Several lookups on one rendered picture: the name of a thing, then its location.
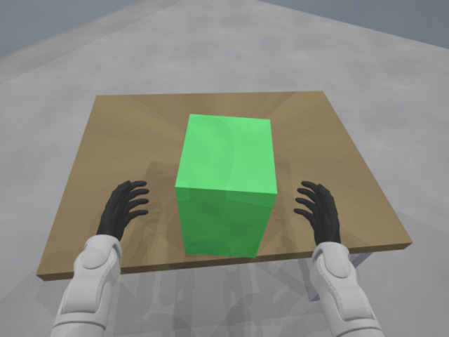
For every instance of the robot left hand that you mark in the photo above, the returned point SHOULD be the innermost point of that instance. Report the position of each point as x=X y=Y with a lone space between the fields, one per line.
x=116 y=215

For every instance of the robot right hand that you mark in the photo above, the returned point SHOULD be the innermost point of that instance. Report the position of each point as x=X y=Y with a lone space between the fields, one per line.
x=324 y=220

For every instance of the right robot forearm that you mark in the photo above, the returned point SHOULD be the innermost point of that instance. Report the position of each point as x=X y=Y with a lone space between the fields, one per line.
x=345 y=305

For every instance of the carton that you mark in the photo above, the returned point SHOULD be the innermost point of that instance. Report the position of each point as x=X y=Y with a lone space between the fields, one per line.
x=226 y=185

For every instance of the left robot forearm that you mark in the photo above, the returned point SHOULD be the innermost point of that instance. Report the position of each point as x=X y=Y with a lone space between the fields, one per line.
x=86 y=302

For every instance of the table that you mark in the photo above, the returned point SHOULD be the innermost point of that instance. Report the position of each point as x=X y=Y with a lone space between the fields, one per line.
x=141 y=137

